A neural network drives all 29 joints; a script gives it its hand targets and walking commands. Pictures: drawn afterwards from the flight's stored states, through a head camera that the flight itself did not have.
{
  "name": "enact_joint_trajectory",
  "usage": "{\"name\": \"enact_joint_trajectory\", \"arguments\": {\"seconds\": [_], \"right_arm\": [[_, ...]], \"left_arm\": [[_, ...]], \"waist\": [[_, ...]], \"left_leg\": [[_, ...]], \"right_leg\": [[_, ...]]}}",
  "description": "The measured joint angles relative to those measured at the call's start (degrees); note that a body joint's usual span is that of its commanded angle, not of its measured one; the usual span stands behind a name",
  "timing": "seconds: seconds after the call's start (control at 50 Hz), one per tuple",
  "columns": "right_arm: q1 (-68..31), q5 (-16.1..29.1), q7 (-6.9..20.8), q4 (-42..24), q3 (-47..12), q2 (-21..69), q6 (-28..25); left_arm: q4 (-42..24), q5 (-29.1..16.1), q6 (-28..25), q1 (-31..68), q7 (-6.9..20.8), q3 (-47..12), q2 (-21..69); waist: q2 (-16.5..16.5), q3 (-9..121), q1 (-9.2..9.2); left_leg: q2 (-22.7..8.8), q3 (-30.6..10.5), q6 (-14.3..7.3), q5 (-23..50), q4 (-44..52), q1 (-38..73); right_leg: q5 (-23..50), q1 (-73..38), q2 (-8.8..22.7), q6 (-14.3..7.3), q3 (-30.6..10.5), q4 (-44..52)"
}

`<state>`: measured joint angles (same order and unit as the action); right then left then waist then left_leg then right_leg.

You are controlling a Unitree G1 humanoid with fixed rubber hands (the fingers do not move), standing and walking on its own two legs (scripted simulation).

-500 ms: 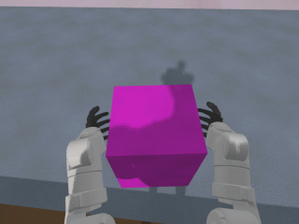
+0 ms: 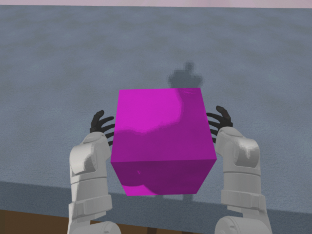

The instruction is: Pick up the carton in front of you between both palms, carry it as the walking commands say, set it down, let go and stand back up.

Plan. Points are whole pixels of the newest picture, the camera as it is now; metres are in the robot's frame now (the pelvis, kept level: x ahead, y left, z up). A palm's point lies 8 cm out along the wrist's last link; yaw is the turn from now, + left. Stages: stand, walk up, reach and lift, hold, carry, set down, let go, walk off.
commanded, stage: carry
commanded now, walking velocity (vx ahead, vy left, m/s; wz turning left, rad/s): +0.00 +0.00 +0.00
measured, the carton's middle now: (160, 145) +0.35 +0.00 +0.04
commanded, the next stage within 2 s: none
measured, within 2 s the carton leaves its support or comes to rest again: neither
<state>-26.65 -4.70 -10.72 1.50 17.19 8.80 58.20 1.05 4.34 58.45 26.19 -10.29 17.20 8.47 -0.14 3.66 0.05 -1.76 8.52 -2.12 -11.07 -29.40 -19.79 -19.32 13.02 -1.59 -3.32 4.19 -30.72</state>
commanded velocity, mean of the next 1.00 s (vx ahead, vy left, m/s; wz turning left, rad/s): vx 0.11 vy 0.00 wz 0.00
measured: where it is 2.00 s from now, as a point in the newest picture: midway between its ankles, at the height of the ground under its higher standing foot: (159, 207)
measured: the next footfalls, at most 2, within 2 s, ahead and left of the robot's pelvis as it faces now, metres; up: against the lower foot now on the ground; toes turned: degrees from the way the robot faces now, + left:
right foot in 1.54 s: +0.29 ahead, -0.07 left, +0.00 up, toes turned -2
left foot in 2.00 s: +0.66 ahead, +0.08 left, -0.13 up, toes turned +4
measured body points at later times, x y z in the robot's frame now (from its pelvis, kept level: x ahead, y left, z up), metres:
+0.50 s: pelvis -0.01 +0.00 +0.00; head -0.02 +0.00 +0.45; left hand +0.33 +0.15 +0.10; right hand +0.33 -0.16 +0.10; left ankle +0.05 +0.10 -0.73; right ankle -0.03 -0.08 -0.73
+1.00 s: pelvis +0.01 +0.00 +0.00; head -0.01 +0.01 +0.45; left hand +0.34 +0.16 +0.10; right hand +0.35 -0.15 +0.10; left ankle +0.04 +0.10 -0.72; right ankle -0.03 -0.08 -0.73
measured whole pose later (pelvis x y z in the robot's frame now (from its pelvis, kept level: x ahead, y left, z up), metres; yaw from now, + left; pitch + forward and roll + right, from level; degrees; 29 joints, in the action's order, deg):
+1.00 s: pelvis +0.01 +0.00 +0.00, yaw +0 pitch +2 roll +0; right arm -25.7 -4.8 -10.7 2.4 18.5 8.3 59.0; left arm 3.0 5.7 58.9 26.0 -10.6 16.8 9.6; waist -1.0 6.2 1.7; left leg -1.3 6.3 -3.0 -23.3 -39.6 -22.8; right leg -21.4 12.3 -1.3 -3.9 4.4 -31.8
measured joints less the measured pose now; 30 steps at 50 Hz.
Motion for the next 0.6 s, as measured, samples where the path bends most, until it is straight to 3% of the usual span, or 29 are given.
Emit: {"name": "enact_joint_trajectory", "arguments": {"seconds": [0.6], "right_arm": [[-0.4, -0.4, 0.0, 0.4, 0.3, 0.0, 0.4]], "left_arm": [[0.6, 0.1, 0.4, 0.4, 0.1, 0.1, 0.0]], "waist": [[0.1, 0.1, 0.19]], "left_leg": [[-0.4, 0.0, 0.3, 0.7, 0.4, 0.1]], "right_leg": [[0.6, 0.1, -0.1, -0.2, 0.4, 0.2]]}}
